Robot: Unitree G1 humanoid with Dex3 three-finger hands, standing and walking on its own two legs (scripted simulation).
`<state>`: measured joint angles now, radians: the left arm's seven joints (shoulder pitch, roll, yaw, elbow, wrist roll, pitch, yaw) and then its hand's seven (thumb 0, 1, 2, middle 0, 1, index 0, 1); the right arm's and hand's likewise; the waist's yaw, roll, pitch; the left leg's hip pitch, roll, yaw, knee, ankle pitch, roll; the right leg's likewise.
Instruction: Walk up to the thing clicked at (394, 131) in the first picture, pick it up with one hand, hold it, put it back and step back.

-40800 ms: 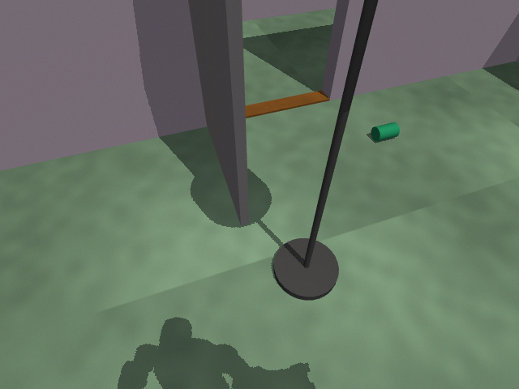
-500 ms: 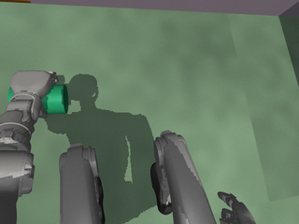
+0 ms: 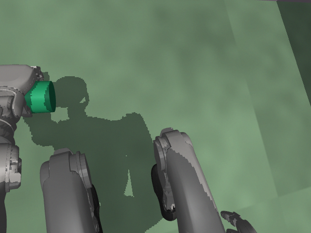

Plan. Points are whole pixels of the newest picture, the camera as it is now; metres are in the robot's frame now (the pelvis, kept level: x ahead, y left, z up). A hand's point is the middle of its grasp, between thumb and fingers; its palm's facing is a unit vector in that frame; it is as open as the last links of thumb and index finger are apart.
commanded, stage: crouch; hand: left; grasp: from above
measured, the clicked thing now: (25, 97) +0.48 +0.26 -0.20
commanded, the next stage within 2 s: lower in 0.16 s
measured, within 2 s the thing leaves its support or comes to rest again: rests again in 1.26 s
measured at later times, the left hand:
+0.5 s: hand (27, 97) +0.48 +0.26 -0.20, palm faces -0.49 +0.00 -0.87, open 10.9 cm
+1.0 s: hand (34, 99) +0.49 +0.25 -0.24, palm faces -0.49 -0.02 -0.87, open 10.9 cm
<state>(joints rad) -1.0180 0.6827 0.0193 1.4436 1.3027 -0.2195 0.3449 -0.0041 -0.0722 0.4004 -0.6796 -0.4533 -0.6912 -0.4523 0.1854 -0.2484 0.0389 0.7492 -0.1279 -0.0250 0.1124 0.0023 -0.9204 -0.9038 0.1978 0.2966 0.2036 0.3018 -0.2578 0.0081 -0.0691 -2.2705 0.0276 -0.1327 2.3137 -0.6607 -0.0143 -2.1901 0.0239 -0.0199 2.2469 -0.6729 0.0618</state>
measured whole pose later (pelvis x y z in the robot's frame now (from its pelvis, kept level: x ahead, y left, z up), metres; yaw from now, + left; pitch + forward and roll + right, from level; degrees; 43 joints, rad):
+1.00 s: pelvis +0.01 +0.00 -0.04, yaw -3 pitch +33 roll -10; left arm -1.06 0.81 0.06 1.58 1.34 -0.25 0.44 0.00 -0.08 0.43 -0.68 -0.45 -0.69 -0.45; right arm 0.15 -0.27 0.15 0.71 -0.19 -0.07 0.14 0.00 -0.91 -0.90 0.20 0.30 0.20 0.30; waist -0.32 -0.04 0.03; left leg -2.38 0.02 -0.20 2.48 -0.69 -0.03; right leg -2.28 0.04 -0.06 2.38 -0.69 0.07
